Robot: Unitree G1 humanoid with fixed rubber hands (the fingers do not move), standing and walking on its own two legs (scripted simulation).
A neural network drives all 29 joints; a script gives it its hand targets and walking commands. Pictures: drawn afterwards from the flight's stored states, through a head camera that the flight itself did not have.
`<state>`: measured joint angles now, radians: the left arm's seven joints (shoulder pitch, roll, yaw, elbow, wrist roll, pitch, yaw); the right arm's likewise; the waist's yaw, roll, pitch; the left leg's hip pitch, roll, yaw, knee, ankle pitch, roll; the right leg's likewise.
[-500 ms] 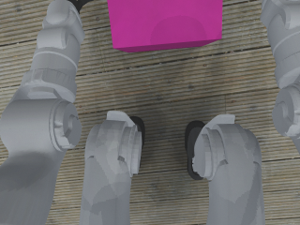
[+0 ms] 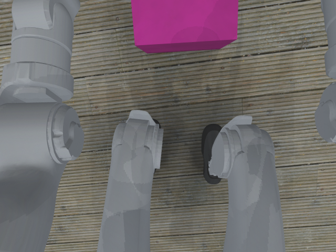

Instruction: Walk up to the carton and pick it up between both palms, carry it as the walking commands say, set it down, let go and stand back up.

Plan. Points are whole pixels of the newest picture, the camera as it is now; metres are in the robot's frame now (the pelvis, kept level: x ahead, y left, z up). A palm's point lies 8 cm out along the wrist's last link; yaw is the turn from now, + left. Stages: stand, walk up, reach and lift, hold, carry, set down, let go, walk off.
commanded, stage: set down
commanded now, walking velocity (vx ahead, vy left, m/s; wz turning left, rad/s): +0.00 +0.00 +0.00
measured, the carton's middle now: out of the picture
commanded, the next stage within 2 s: let go in 0.92 s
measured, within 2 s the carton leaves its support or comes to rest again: neither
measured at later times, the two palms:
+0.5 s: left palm out of the picture +0.56 +0.22 +0.02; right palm out of the picture +0.60 -0.18 +0.02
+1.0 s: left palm out of the picture +0.56 +0.21 +0.13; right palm out of the picture +0.60 -0.18 +0.13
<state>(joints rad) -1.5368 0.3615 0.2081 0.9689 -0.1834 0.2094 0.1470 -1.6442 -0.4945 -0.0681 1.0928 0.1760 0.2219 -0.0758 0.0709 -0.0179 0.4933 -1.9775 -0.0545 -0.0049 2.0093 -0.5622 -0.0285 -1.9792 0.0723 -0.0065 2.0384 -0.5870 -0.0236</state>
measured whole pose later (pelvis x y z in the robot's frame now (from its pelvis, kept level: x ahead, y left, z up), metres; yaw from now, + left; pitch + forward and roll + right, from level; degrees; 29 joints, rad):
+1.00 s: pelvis +0.03 +0.00 +0.23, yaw -1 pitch +35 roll +1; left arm -1.33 0.27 0.36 0.91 0.00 0.28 0.06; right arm -1.43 -0.43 -0.19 1.03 0.02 0.29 0.01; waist 0.07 -0.02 0.25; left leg -1.38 -0.03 -0.02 1.04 -0.28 -0.02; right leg -1.38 0.07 0.05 1.07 -0.30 -0.02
